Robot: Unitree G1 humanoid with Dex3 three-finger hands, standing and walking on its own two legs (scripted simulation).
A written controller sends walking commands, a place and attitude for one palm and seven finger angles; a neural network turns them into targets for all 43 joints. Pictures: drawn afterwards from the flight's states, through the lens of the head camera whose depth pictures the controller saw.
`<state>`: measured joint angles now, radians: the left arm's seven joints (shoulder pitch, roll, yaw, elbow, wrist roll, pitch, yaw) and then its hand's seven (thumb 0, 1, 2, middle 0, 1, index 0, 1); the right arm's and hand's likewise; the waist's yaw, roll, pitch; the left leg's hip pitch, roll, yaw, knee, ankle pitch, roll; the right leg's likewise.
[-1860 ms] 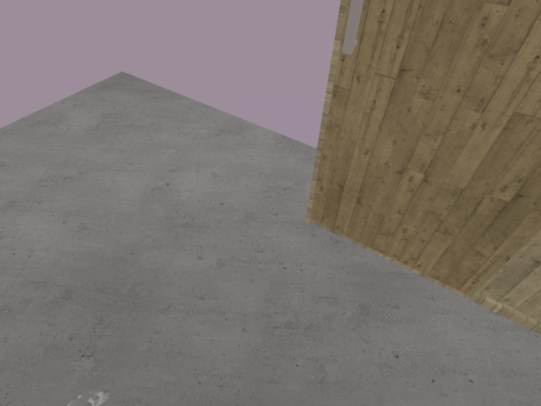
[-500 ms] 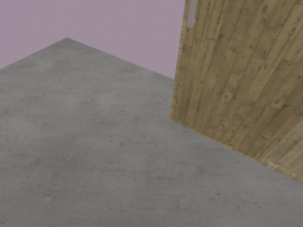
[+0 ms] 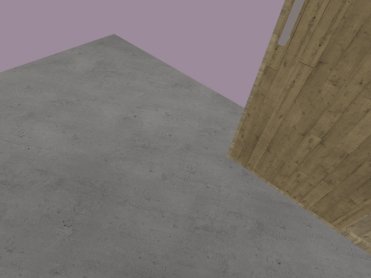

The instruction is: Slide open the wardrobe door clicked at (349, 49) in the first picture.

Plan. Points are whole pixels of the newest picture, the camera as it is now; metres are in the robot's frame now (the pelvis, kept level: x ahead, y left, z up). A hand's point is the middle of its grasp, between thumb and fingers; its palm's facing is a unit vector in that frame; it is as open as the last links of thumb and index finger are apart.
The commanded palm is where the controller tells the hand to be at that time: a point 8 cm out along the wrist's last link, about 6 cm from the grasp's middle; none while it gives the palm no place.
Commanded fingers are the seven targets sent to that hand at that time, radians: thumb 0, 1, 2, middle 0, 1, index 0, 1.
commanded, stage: walk to a spot facing it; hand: left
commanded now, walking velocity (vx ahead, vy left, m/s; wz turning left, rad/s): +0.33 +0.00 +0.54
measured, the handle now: out of the picture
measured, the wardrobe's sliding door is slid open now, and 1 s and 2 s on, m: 0.00 0.00 0.00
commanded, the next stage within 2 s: turn to face it in 0.30 s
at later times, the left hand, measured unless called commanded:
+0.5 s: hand (105, 227) +0.27 +0.23 -0.17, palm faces +0.10 -0.98 -0.15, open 7.4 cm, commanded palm none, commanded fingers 0.00 0.90 0.90 -0.20 -0.30 -0.20 -0.30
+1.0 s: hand (103, 193) +0.37 +0.25 -0.16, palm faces -0.01 -0.97 -0.23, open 7.4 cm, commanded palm none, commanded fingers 0.00 0.90 0.90 -0.20 -0.30 -0.20 -0.30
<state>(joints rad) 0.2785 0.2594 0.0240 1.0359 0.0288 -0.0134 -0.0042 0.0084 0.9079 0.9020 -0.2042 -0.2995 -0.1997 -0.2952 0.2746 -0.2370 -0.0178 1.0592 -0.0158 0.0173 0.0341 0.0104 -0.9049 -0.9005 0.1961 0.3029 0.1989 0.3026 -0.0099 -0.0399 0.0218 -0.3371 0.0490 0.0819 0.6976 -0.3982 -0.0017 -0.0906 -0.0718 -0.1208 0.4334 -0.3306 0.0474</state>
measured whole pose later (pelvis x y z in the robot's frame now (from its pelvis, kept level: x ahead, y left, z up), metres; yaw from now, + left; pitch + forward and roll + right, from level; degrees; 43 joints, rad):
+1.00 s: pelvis +0.32 +0.06 +0.00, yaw -7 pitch +3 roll +1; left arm 0.26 0.19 0.07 0.97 0.02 0.01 0.00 0.01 0.91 0.90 -0.20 -0.30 -0.20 -0.29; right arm 0.06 -0.19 -0.05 0.94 -0.01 0.02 -0.03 0.01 -0.91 -0.90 0.19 0.30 0.20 0.30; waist 0.06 0.00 0.06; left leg -0.44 0.05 -0.03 0.83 -0.39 -0.08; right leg -0.33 0.11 0.09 0.47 -0.17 -0.08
